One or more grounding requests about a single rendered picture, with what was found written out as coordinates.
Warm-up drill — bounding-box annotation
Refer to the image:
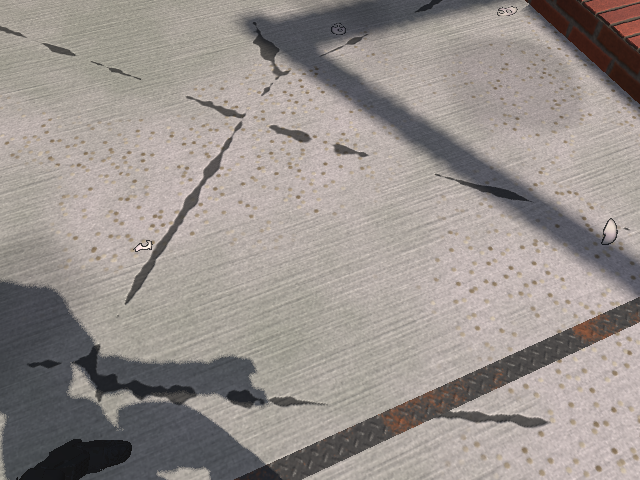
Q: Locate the robot left hand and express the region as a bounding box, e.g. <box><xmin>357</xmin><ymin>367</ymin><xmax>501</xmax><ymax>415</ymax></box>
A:
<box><xmin>16</xmin><ymin>439</ymin><xmax>132</xmax><ymax>480</ymax></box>

